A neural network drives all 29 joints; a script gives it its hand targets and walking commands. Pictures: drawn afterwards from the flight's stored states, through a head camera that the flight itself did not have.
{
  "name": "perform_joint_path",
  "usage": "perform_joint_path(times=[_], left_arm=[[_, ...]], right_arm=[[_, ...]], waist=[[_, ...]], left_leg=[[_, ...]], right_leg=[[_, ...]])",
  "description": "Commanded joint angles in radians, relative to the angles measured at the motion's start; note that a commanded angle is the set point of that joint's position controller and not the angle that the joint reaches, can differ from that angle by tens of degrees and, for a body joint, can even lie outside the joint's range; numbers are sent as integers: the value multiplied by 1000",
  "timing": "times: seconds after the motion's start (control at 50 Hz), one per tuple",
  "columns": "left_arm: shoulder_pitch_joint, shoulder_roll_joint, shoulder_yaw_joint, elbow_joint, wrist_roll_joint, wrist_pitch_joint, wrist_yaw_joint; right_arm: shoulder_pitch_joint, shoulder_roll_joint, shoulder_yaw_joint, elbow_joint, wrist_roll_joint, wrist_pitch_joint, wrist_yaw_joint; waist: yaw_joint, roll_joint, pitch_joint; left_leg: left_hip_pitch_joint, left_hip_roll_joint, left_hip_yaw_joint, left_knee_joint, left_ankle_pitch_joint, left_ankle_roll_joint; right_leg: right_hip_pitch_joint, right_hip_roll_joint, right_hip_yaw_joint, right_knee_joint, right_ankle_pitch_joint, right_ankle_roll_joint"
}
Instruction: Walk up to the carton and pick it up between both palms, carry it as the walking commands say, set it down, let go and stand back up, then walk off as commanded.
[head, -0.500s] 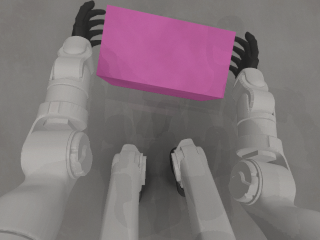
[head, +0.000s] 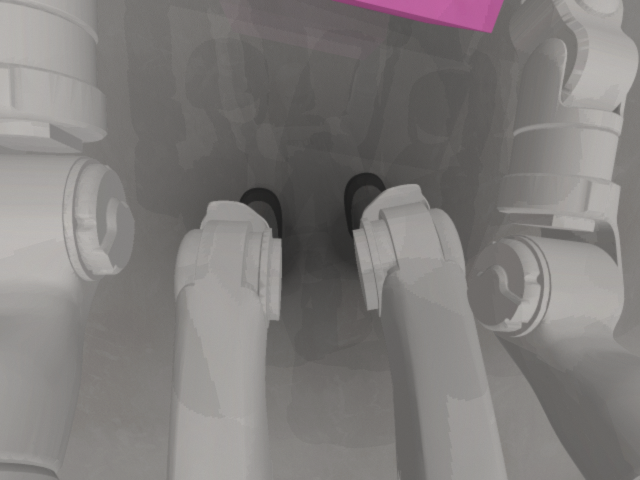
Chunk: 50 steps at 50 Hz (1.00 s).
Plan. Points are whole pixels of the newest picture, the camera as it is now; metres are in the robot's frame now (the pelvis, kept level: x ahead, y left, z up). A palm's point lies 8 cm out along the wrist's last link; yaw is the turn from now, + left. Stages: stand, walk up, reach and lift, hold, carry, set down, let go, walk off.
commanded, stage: set down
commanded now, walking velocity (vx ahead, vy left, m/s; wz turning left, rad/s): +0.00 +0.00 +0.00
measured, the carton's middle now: out of the picture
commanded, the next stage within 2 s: none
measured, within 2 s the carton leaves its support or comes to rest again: rests again in 1.42 s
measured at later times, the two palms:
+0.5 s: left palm out of the picture +0.61 +0.15 -0.21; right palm out of the picture +0.54 -0.21 -0.22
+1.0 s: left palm out of the picture +0.61 +0.15 -0.25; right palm out of the picture +0.54 -0.20 -0.25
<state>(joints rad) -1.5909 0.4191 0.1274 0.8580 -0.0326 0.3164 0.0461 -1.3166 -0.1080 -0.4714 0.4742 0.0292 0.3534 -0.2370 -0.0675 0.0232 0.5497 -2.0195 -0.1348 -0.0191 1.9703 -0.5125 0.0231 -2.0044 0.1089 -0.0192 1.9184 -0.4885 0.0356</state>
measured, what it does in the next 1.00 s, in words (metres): lowers itself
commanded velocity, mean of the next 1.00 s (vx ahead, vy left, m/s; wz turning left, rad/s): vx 0.00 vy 0.00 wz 0.00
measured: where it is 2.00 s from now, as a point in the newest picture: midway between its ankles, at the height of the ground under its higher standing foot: (316, 258)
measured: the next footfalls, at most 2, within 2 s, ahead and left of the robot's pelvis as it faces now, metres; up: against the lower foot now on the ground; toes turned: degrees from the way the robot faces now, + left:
none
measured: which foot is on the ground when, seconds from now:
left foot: down 0.00-1.00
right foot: down 0.00-1.00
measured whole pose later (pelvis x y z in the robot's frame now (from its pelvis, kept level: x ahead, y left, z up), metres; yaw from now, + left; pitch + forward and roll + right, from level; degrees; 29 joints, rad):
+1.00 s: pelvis +0.02 +0.00 -0.08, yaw -1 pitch +31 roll -4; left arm -1.70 0.50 -0.11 1.25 -0.18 0.20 0.03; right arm -1.44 -0.24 -0.34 0.97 0.15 0.19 -0.18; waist -0.08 -0.01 0.52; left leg -2.19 -0.08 0.02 2.26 -0.61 0.07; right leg -2.17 0.06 -0.08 2.20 -0.58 0.00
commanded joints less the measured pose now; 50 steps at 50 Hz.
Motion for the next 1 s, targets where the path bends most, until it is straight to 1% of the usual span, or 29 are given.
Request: perform_joint_path(times=[0.0, 0.02, 0.04, 0.08, 0.1, 0.12, 0.14, 0.18, 0.2, 0.24, 0.3, 0.32, 0.38, 0.4, 0.42, 0.44, 0.5, 0.54, 0.56, 0.6, 0.66, 0.68, 0.78, 0.82, 0.86, 0.88, 0.9, 0.94, 0.98], left_arm=[[-469, -949, -415, -231, -174, -2, -261], [-523, -945, -450, -307, -203, -15, -257], [-550, -936, -462, -340, -226, -18, -247], [-571, -924, -461, -344, -226, -33, -230], [-560, -915, -457, -295, -218, -34, -225], [-547, -912, -430, -218, -208, -37, -232], [-539, -905, -417, -193, -196, -44, -237], [-566, -874, -389, -144, -195, -63, -254], [-568, -874, -379, -103, -201, -67, -262], [-584, -842, -346, -54, -197, -77, -275], [-545, -821, -303, 56, -171, -72, -298], [-551, -816, -300, 78, -171, -72, -307], [-517, -827, -286, 110, -158, -79, -320], [-515, -829, -279, 110, -162, -83, -321], [-537, -829, -290, 74, -163, -93, -318], [-554, -827, -307, 55, -178, -99, -315], [-595, -820, -350, -14, -197, -116, -293], [-591, -816, -353, -3, -204, -123, -280], [-621, -797, -369, -46, -215, -137, -272], [-629, -782, -376, -31, -232, -147, -259], [-611, -775, -384, -14, -237, -159, -235], [-603, -769, -381, -2, -239, -161, -231], [-551, -774, -362, 82, -218, -163, -225], [-553, -782, -365, 79, -223, -164, -233], [-571, -762, -353, 85, -219, -168, -233], [-589, -758, -356, 63, -221, -171, -235], [-584, -763, -354, 86, -223, -170, -239], [-596, -737, -353, 69, -225, -175, -242], [-602, -727, -340, 105, -218, -175, -244]], right_arm=[[-848, 690, 693, -217, 199, -37, 324], [-845, 740, 703, -248, 219, -41, 323], [-859, 736, 687, -260, 238, -47, 320], [-891, 742, 705, -234, 274, -61, 314], [-890, 703, 687, -195, 265, -66, 311], [-906, 684, 668, -146, 244, -69, 309], [-910, 681, 651, -118, 236, -75, 307], [-913, 689, 616, -38, 213, -78, 307], [-935, 666, 594, -21, 196, -84, 301], [-931, 680, 566, 41, 186, -87, 297], [-927, 663, 514, 108, 160, -87, 292], [-913, 656, 492, 125, 150, -87, 292], [-895, 646, 454, 144, 142, -97, 298], [-901, 640, 445, 147, 143, -103, 299], [-895, 653, 446, 142, 151, -108, 303], [-881, 647, 446, 142, 153, -113, 302], [-877, 636, 461, 124, 178, -133, 303], [-889, 592, 454, 143, 171, -145, 299], [-877, 587, 445, 145, 180, -154, 298], [-895, 547, 429, 152, 182, -173, 291], [-863, 528, 433, 175, 186, -189, 290], [-869, 520, 437, 178, 187, -192, 290], [-824, 550, 443, 227, 188, -196, 304], [-844, 549, 447, 200, 188, -202, 306], [-844, 550, 436, 220, 189, -202, 304], [-863, 545, 431, 214, 194, -203, 302], [-847, 546, 427, 227, 186, -203, 301], [-878, 537, 425, 218, 193, -205, 298], [-836, 548, 415, 275, 180, -201, 301]], waist=[[-86, 86, -2359], [-91, 68, -2418], [-90, 88, -2452], [-46, 121, -2428], [-55, 132, -2364], [-48, 115, -2245], [-39, 111, -2176], [-44, 63, -2031], [-55, 50, -1983], [-46, 22, -1899], [-45, 20, -1779], [-64, 16, -1728], [-63, 60, -1650], [-62, 58, -1625], [-63, 76, -1645], [-76, 78, -1651], [-83, 112, -1695], [-91, 123, -1644], [-99, 138, -1656], [-120, 140, -1633], [-125, 143, -1610], [-122, 128, -1608], [-93, 124, -1486], [-101, 110, -1476], [-91, 100, -1451], [-93, 105, -1450], [-101, 96, -1427], [-85, 95, -1414], [-88, 93, -1332]], left_leg=[[844, 28, 0, -93, 461, -8], [857, 28, -5, -85, 467, -3], [882, 33, -7, -76, 487, -3], [910, 35, -7, -56, 520, -3], [883, 39, -7, -47, 482, -3], [801, 37, -4, -52, 413, 3], [733, 38, 4, -52, 363, 9], [560, 42, 21, -46, 259, 20], [507, 45, 25, -37, 226, 25], [427, 46, 38, -23, 175, 33], [358, 47, 40, -9, 142, 38], [330, 50, 39, -4, 122, 38], [325, 52, 29, 21, 167, 32], [322, 47, 20, 26, 173, 32], [356, 49, 15, 36, 203, 30], [365, 50, 8, 51, 236, 25], [445, 50, -8, 75, 318, 15], [458, 46, -23, 87, 335, 12], [488, 48, -28, 95, 364, 10], [523, 50, -48, 108, 403, 12], [595, 51, -70, 115, 472, 12], [601, 51, -75, 118, 472, 16], [564, 57, -82, 119, 453, 23], [532, 53, -80, 120, 437, 26], [495, 52, -74, 121, 401, 30], [470, 52, -68, 125, 382, 31], [453, 51, -66, 122, 360, 33], [423, 49, -60, 125, 328, 35], [363, 55, -57, 124, 278, 34]], right_leg=[[661, 10, -104, -41, 407, -15], [681, 16, -102, -28, 416, -18], [657, 19, -101, -14, 420, -21], [596, 9, -101, 8, 414, -19], [558, 4, -97, 6, 382, -23], [539, -3, -88, -1, 339, -26], [536, -5, -79, 4, 316, -25], [570, -9, -55, 2, 281, -25], [574, -13, -51, 9, 260, -22], [596, -14, -44, 13, 237, -19], [591, -13, -43, 24, 224, -10], [570, -12, -46, 27, 210, -10], [515, -6, -45, 52, 255, -12], [492, -1, -48, 60, 255, -13], [485, 2, -48, 70, 282, -15], [474, 2, -50, 85, 313, -17], [456, 5, -53, 114, 372, -25], [426, 3, -51, 131, 369, -29], [413, 3, -51, 140, 388, -33], [378, 1, -52, 152, 399, -37], [326, -3, -62, 166, 400, -35], [326, -6, -61, 165, 394, -38], [262, -11, -51, 177, 357, -36], [291, -10, -46, 183, 369, -37], [295, -9, -43, 184, 358, -40], [314, -10, -33, 184, 359, -41], [319, -10, -36, 181, 350, -41], [335, -8, -26, 179, 338, -43], [311, -10, -25, 178, 316, -42]])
